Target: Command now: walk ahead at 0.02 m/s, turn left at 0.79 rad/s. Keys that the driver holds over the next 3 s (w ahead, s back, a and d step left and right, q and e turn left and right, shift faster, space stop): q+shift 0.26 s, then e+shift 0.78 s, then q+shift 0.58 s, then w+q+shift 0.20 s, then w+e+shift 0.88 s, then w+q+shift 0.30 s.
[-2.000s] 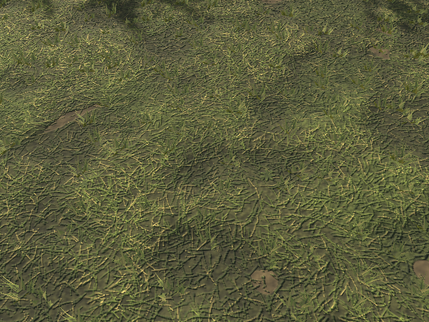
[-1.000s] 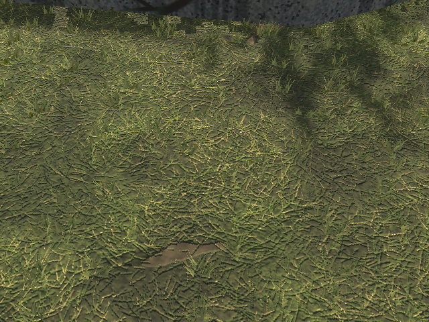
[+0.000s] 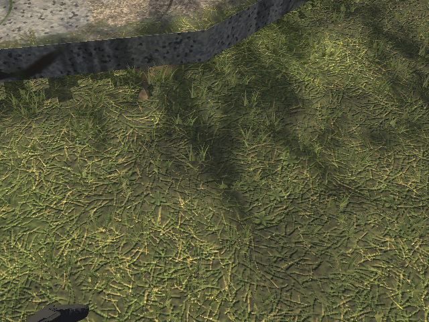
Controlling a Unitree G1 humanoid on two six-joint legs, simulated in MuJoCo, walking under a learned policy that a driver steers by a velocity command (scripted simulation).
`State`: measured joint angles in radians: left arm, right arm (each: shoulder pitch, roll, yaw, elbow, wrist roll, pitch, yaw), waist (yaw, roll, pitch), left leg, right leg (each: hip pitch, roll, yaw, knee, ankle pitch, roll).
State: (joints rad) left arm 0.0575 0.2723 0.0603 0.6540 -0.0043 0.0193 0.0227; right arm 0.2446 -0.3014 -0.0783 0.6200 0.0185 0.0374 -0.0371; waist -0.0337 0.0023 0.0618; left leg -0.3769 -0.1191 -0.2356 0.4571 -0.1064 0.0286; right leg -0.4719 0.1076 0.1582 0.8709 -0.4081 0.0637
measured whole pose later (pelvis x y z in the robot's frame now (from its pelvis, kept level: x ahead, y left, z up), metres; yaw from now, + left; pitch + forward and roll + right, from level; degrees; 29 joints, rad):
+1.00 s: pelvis +0.03 -0.06 -0.01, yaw -9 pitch +2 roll +1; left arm 0.18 0.33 0.09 0.59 0.00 0.03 -0.01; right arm 0.11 -0.32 -0.10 0.67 0.00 0.00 -0.02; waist 0.01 0.04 0.08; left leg -0.44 0.06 0.01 1.10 -0.57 -0.06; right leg -0.39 0.02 -0.01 0.64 -0.29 -0.06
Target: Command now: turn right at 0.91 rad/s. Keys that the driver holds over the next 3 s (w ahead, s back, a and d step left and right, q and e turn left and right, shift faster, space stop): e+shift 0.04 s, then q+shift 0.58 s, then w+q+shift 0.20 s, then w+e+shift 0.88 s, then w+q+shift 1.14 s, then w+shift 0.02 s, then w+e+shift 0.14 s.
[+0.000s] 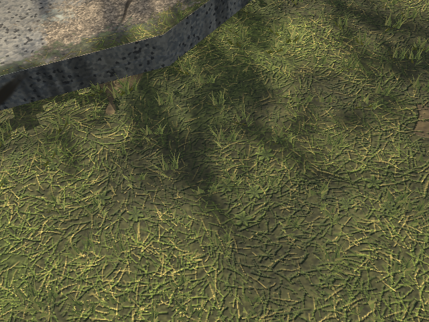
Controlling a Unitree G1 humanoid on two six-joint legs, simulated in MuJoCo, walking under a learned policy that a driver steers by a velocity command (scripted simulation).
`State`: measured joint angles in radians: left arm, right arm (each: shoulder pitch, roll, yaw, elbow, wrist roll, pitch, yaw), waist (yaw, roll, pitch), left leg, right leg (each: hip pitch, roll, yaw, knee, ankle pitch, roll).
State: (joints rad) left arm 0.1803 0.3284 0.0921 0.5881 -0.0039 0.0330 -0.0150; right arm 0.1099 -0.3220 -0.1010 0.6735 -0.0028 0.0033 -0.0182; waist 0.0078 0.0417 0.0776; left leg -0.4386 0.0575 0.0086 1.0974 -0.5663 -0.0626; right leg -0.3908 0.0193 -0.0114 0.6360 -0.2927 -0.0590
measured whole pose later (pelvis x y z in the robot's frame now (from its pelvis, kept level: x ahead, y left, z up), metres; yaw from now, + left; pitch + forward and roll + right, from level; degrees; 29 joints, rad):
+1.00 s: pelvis +0.17 +0.04 +0.01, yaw +26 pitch +3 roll -1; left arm 0.26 0.31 0.06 0.74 0.04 -0.06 -0.02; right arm 0.24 -0.31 -0.05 0.64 -0.04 -0.01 0.02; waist 0.03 0.03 -0.05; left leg -0.35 -0.10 -0.17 0.95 -0.42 0.07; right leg -0.28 0.08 0.06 0.53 -0.30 -0.04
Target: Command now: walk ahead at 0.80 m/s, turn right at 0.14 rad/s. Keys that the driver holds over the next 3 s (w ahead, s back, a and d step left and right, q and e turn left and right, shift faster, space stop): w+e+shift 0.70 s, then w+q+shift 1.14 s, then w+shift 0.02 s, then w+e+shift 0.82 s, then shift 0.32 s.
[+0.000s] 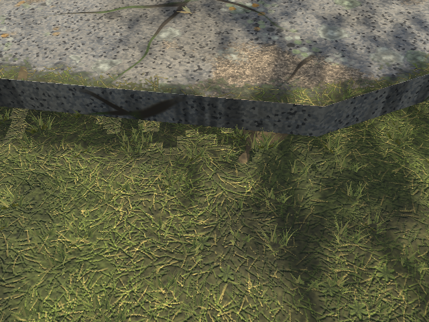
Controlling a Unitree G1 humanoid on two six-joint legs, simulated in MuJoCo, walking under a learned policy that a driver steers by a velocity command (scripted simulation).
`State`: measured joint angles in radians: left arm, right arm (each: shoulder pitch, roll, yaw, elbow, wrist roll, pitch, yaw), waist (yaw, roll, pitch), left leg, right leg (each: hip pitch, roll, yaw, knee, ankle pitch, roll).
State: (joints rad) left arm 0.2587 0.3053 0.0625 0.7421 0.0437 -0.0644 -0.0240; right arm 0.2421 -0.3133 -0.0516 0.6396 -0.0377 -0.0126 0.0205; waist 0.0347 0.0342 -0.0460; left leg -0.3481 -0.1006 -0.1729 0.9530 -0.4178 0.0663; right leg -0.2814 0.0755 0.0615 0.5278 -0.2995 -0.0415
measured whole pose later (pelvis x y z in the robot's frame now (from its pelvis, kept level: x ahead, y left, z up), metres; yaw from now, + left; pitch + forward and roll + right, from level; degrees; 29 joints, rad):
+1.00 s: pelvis +0.73 -0.24 +0.00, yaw -32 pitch +0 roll -1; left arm 0.40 0.28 0.03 0.86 0.02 -0.11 -0.02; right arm 0.21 -0.27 -0.01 0.76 0.00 -0.03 0.04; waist 0.02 0.02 0.05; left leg -0.78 0.11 -0.02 0.96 -0.02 0.06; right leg 0.08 0.15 -0.13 0.23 -0.33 -0.14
